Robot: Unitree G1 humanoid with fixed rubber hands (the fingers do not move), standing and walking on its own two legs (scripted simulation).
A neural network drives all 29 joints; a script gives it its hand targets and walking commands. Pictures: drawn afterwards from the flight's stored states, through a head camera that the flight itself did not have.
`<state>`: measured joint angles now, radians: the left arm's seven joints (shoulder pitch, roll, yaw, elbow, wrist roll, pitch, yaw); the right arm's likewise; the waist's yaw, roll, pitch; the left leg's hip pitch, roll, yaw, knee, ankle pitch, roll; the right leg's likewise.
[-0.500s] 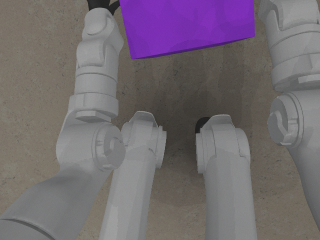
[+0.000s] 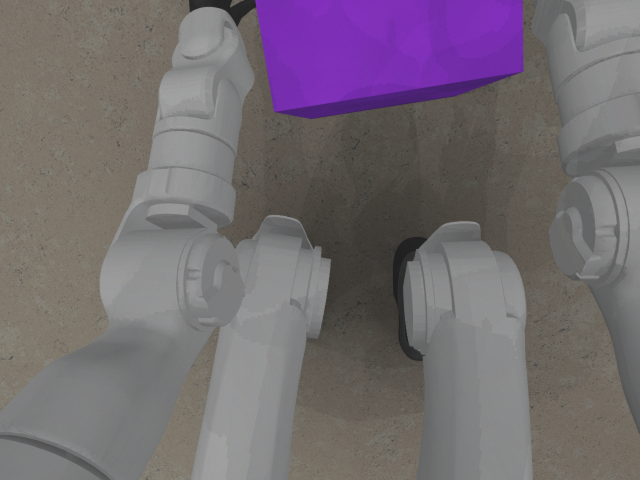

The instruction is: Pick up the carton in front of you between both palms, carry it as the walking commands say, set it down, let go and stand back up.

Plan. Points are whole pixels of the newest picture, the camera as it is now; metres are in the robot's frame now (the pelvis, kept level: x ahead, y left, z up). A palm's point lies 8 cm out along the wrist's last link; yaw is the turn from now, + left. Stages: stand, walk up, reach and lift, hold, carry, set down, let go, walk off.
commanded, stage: set down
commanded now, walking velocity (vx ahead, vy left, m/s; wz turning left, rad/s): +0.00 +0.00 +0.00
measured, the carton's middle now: (376, 7) +0.54 -0.03 -0.25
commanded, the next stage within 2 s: let go in 1.92 s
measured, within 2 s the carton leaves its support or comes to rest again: neither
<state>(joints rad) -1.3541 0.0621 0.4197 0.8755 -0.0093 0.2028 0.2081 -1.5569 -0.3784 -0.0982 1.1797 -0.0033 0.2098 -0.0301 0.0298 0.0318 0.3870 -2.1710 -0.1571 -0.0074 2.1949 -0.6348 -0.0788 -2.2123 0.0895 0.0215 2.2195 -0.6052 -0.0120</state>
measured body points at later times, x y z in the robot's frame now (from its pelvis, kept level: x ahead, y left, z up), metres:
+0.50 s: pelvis +0.00 -0.01 -0.01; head +0.36 -0.04 +0.24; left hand +0.54 +0.13 -0.18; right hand +0.57 -0.18 -0.18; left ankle +0.11 +0.12 -0.34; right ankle +0.10 -0.10 -0.34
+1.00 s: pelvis -0.01 +0.00 -0.01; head +0.37 -0.03 +0.23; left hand +0.55 +0.17 -0.17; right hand +0.59 -0.21 -0.16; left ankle +0.11 +0.11 -0.34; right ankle +0.10 -0.10 -0.34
